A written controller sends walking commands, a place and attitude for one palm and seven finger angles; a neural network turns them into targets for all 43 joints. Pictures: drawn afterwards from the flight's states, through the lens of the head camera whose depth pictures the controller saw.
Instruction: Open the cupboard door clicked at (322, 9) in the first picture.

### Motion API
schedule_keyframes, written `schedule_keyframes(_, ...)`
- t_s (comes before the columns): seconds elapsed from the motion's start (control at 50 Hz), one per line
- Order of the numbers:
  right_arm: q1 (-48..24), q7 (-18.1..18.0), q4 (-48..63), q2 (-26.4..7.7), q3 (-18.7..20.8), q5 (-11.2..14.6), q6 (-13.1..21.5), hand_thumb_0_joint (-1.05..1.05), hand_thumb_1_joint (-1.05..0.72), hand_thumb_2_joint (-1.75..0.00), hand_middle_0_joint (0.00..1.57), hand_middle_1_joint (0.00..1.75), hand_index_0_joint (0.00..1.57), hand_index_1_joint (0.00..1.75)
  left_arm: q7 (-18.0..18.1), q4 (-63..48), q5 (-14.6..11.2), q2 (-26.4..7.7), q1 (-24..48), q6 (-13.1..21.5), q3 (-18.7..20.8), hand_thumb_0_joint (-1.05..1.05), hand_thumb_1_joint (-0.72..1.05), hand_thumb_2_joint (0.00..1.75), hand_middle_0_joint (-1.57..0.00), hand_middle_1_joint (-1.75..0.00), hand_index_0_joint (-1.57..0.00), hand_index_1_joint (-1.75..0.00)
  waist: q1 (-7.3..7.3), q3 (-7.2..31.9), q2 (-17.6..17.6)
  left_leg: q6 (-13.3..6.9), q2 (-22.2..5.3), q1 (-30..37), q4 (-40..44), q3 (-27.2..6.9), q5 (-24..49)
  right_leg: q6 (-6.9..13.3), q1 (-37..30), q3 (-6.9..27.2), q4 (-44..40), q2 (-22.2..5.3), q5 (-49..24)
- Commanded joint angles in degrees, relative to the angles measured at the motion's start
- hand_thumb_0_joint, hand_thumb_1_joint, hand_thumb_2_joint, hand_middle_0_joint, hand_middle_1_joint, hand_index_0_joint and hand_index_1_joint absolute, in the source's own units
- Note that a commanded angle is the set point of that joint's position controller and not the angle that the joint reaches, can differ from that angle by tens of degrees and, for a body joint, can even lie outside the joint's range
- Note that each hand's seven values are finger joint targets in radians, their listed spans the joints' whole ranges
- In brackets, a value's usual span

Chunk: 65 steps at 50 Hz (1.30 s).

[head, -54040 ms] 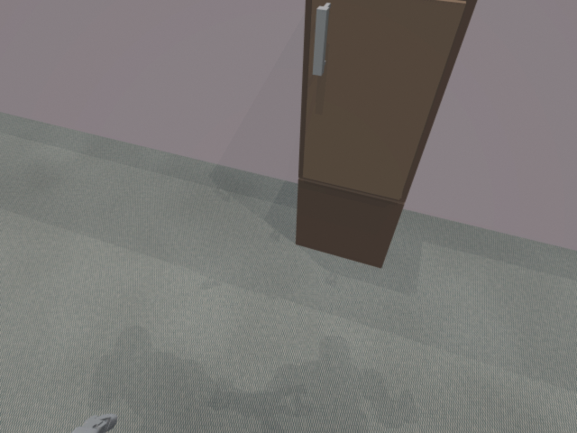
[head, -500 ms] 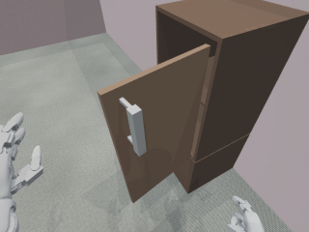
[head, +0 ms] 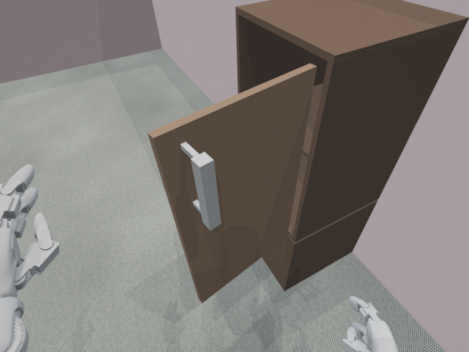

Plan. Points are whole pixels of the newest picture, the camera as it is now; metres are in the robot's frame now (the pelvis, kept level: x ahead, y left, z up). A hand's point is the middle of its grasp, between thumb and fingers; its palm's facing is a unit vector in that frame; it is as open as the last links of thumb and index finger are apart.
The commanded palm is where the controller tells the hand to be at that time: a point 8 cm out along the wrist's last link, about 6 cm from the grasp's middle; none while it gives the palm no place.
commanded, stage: step back with the hand held close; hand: left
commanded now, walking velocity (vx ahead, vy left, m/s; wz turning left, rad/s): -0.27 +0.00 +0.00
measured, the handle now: (200, 187) +0.34 +0.10 +0.13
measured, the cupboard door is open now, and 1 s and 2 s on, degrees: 100 100 100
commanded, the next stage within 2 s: stop stepping back and stand still in 1.04 s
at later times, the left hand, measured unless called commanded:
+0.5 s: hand (11, 293) +0.13 +0.29 +0.15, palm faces +0.40 -0.77 -0.50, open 7.4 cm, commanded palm +0.07 +0.32 +0.17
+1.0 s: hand out of the picture +0.06 +0.29 +0.17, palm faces +0.42 -0.79 -0.44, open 7.4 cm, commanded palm +0.00 +0.33 +0.17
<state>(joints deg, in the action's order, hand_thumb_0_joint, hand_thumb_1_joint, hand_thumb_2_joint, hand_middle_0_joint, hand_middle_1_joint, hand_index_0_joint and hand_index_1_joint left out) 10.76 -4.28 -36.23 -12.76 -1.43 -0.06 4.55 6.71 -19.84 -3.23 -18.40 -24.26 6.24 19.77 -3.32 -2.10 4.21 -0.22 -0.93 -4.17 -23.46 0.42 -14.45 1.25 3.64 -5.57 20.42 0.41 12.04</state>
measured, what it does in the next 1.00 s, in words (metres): walks backwards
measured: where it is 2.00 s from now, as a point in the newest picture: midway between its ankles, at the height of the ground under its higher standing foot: outside the picture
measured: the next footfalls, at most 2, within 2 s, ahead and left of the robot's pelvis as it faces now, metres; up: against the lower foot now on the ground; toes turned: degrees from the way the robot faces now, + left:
right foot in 1.04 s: -0.22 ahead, -0.07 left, +0.00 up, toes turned -2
left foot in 1.20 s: -0.05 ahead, +0.10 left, +0.00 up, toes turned -2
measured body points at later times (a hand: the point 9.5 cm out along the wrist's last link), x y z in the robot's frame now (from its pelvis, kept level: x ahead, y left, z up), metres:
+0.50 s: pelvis -0.07 +0.03 -0.02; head -0.04 +0.03 +0.43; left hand +0.11 +0.32 +0.18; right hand +0.11 -0.21 -0.09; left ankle -0.01 +0.12 -0.74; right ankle +0.00 -0.10 -0.74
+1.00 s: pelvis -0.15 +0.03 -0.01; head -0.11 +0.06 +0.44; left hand +0.03 +0.33 +0.19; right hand +0.03 -0.18 -0.09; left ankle -0.01 +0.12 -0.74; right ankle -0.28 -0.09 -0.71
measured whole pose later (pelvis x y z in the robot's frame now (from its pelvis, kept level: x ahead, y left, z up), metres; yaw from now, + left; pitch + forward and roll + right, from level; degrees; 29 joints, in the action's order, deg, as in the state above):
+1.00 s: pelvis -0.15 +0.03 -0.01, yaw +0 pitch +5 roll -3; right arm 11.5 -2.8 -35.2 -8.7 -1.3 -1.0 6.9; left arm 9.7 -33.7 -3.1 -24.1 -32.3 11.7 25.2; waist -0.4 1.7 0.0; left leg -2.4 -1.2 -26.8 -19.0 0.2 2.7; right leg 0.7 9.4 -2.0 34.8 2.7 27.0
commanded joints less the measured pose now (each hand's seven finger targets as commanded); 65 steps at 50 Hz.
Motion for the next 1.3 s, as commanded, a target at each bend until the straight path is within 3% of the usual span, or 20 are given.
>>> schedule_keyframes(0.0,-7.0,0.1,10.3,-6.0,2.9,0.2,0.8,0.0,-0.9,-0.9,0.2,0.3,0.2,0.3,0.1,-11.6,-0.2,-11.3,-1.8,4.7,7.1,0.0,0.9,0.9,-0.2,-0.3,-0.2,-0.3,1.86,0.7,-6.3,-1.9,-0.9,-4.5,-0.4,-2.5,10.7,-0.6,6.7,6.6,-6.1,-5.7,-8.9)
schedule_keyframes(0.04,-7.0,0.1,10.7,-6.4,3.3,0.1,0.1,0.0,-0.9,-0.9,0.2,0.3,0.2,0.3,0.1,-14.0,-0.2,-10.8,-4.2,5.0,6.6,0.0,0.9,0.9,-0.2,-0.3,-0.2,-0.3,2.14,3.8,-2.2,-1.7,-1.2,-5.0,-0.8,-2.5,12.7,-0.4,5.7,5.8,-4.2,-6.3,-11.1)
schedule_keyframes(0.14,-6.5,-0.5,11.4,-6.5,4.2,0.6,-1.3,0.0,-0.9,-0.9,0.2,0.3,0.2,0.3,1.2,-18.0,-0.4,-14.2,-7.2,5.3,10.1,0.0,0.9,0.9,-0.2,-0.3,-0.2,-0.3,2.38,10.6,-3.0,-1.2,-2.6,-6.7,-2.0,-2.9,18.7,-0.8,2.9,5.4,0.9,-6.5,-17.9)
schedule_keyframes(0.26,-6.4,-1.4,12.6,-6.6,4.6,0.8,-1.0,0.0,-0.9,-0.9,0.2,0.3,0.2,0.3,2.3,-22.5,-0.1,-15.6,-7.6,5.9,11.4,0.0,0.9,0.9,-0.2,-0.3,-0.2,-0.3,2.19,11.2,-0.4,-1.3,-4.2,-10.4,-1.2,-5.1,18.8,-1.0,4.1,5.2,5.5,-5.5,-15.3)
schedule_keyframes(0.46,-5.0,-1.0,13.4,-7.5,4.7,0.7,0.4,0.0,-0.9,-0.9,0.2,0.3,0.2,0.3,2.9,-21.6,1.2,-13.9,-7.6,7.2,11.4,0.0,0.9,0.9,-0.2,-0.3,-0.2,-0.3,3.01,6.4,-1.2,-3.5,-6.3,-28.3,2.4,-7.8,-8.6,-1.1,2.2,7.6,10.3,-5.0,-2.0)
schedule_keyframes(0.6,-3.6,-1.1,11.6,-6.8,4.2,0.4,1.2,0.0,-0.9,-0.9,0.2,0.3,0.2,0.3,4.2,-23.3,1.3,-15.0,-3.7,8.6,10.7,0.0,0.9,0.9,-0.2,-0.3,-0.2,-0.3,3.95,5.1,-8.7,-0.7,-0.6,-10.9,-18.2,-3.0,-10.3,3.1,28.5,12.3,-4.1,-13.6,20.8)
schedule_keyframes(0.66,-4.2,-1.8,12.1,-7.5,3.7,0.2,1.5,0.0,-0.9,-0.9,0.2,0.3,0.2,0.3,4.7,-25.1,1.3,-15.8,-3.5,8.9,11.8,0.0,0.9,0.9,-0.2,-0.3,-0.2,-0.3,3.94,3.6,0.5,-1.9,-4.6,-16.2,-4.5,-9.0,-14.7,0.4,25.4,6.9,4.5,-7.7,19.1)
schedule_keyframes(0.7,-4.8,-2.0,13.5,-8.8,4.0,-0.4,2.7,0.0,-0.9,-0.9,0.2,0.3,0.2,0.3,4.6,-27.2,2.3,-15.7,-2.5,9.4,13.4,0.0,0.9,0.9,-0.2,-0.3,-0.2,-0.3,3.36,4.2,18.3,-6.9,-16.4,-38.4,19.5,-26.3,-34.8,-2.9,5.8,3.8,34.4,2.7,11.8)
schedule_keyframes(0.74,-3.7,-1.7,11.9,-6.3,4.7,-0.7,3.5,0.0,-0.9,-0.9,0.2,0.3,0.2,0.3,4.6,-26.2,3.0,-17.8,-0.1,9.7,14.3,0.0,0.9,0.9,-0.2,-0.3,-0.2,-0.3,3.63,4.6,10.9,-8.5,-18.2,-35.0,19.2,-26.7,-25.3,-2.3,10.9,9.0,49.0,2.2,13.7)
schedule_keyframes(0.78,-4.2,-0.6,11.1,-6.1,5.1,-0.6,4.6,0.0,-0.9,-0.9,0.2,0.3,0.2,0.3,4.6,-24.7,2.4,-16.4,-2.7,9.7,13.7,0.0,0.9,0.9,-0.2,-0.3,-0.2,-0.3,3.01,6.5,3.4,-8.6,-15.4,-23.7,12.3,-20.6,-13.0,-1.9,16.8,8.7,44.6,1.5,14.8)
schedule_keyframes(0.94,-3.1,1.0,7.8,-6.1,4.2,-0.9,5.2,0.0,-0.9,-0.9,0.2,0.3,0.2,0.3,3.3,-24.9,-0.3,-13.9,-7.0,8.4,9.3,0.0,0.9,0.9,-0.2,-0.3,-0.2,-0.3,2.96,12.7,11.7,-1.6,-9.1,-6.6,14.0,-10.0,3.1,0.1,8.6,1.7,7.5,3.7,15.0)
schedule_keyframes(0.98,-2.8,1.2,7.3,-6.0,4.0,-0.7,4.2,0.0,-0.9,-0.9,0.2,0.3,0.2,0.3,2.5,-25.0,-1.1,-15.6,-6.1,9.1,10.0,0.0,0.9,0.9,-0.2,-0.3,-0.2,-0.3,2.68,14.6,7.2,1.3,-7.6,-2.2,8.2,-7.0,14.9,1.3,7.2,3.0,-3.9,1.8,6.5)
schedule_keyframes(1.04,-5.8,0.3,7.6,-3.8,2.9,-0.3,2.9,0.0,-0.9,-0.9,0.2,0.3,0.2,0.3,2.3,-25.8,-2.2,-21.6,-6.2,11.3,15.2,0.0,0.9,0.9,-0.2,-0.3,-0.2,-0.3,2.13,14.1,-9.7,1.4,-1.6,-2.6,-14.5,-1.1,2.6,4.6,17.0,11.8,-6.0,-14.1,-18.0)
schedule_keyframes(1.1,-8.6,-0.9,10.3,-4.6,3.1,1.2,3.4,0.0,-0.9,-0.9,0.2,0.3,0.2,0.3,1.2,-23.8,-1.4,-21.5,-5.9,10.5,16.1,0.0,0.9,0.9,-0.2,-0.3,-0.2,-0.3,1.83,12.0,-19.0,0.6,1.5,-15.8,-18.8,1.1,-1.0,0.6,5.4,7.8,3.9,-13.0,-51.3)
schedule_keyframes(1.12,-9.2,-1.3,11.1,-4.1,2.6,1.3,3.0,0.0,-0.9,-0.9,0.2,0.3,0.2,0.3,0.8,-22.9,-1.5,-20.4,-7.1,9.6,15.8,0.0,0.9,0.9,-0.2,-0.3,-0.2,-0.3,2.1,12.5,-17.6,0.3,1.3,-15.8,-14.9,1.7,3.6,0.2,3.3,6.3,7.1,-12.3,-54.9)
schedule_keyframes(1.16,-7.7,-2.2,10.6,-4.9,2.3,1.1,2.4,0.0,-0.9,-0.9,0.2,0.3,0.2,0.3,0.7,-20.7,-2.0,-17.9,-10.1,7.7,14.3,0.0,0.9,0.9,-0.2,-0.3,-0.2,-0.3,3.89,12.5,-3.8,-1.0,-0.1,-3.6,-6.0,0.9,27.1,-2.3,9.6,2.9,12.3,-7.0,-40.5)
schedule_keyframes(1.2,-4.7,-1.4,9.7,-7.1,3.1,0.7,3.0,0.0,-0.9,-0.9,0.2,0.3,0.2,0.3,0.9,-20.7,-1.9,-16.9,-9.6,7.4,13.0,0.0,0.9,0.9,-0.2,-0.3,-0.2,-0.3,3.24,14.7,9.2,-5.3,-8.5,3.7,1.0,-9.5,40.9,-3.2,14.4,3.6,19.6,0.7,1.1)
schedule_keyframes(1.22,-3.2,-0.7,9.1,-7.4,3.4,0.9,3.7,0.0,-0.9,-0.9,0.2,0.3,0.2,0.3,0.9,-19.3,-2.0,-15.7,-7.8,7.6,11.5,0.0,0.9,0.9,-0.2,-0.3,-0.2,-0.3,3.34,12.1,9.0,-6.6,-11.2,0.4,4.6,-12.7,30.6,-2.7,14.9,5.8,20.5,1.8,18.3)
schedule_keyframes(1.24,-4.0,-0.7,9.1,-7.4,3.6,0.0,4.7,0.0,-0.9,-0.9,0.2,0.3,0.2,0.3,1.1,-17.4,-1.5,-16.4,-9.3,7.3,12.5,0.0,0.9,0.9,-0.2,-0.3,-0.2,-0.3,2.56,10.1,9.8,-7.0,-11.6,-4.3,8.7,-16.6,14.9,-1.9,13.9,6.2,18.6,2.0,20.9)
schedule_keyframes(1.28,-5.2,-0.7,10.1,-7.0,3.2,0.0,4.4,0.0,-0.9,-0.9,0.2,0.3,0.2,0.3,1.8,-19.2,-0.9,-16.7,-8.1,6.6,12.7,0.0,0.9,0.9,-0.2,-0.3,-0.2,-0.3,2.56,5.6,8.0,-3.8,-9.7,-18.1,17.3,-14.9,-14.1,-0.2,5.0,3.4,13.1,1.9,18.7)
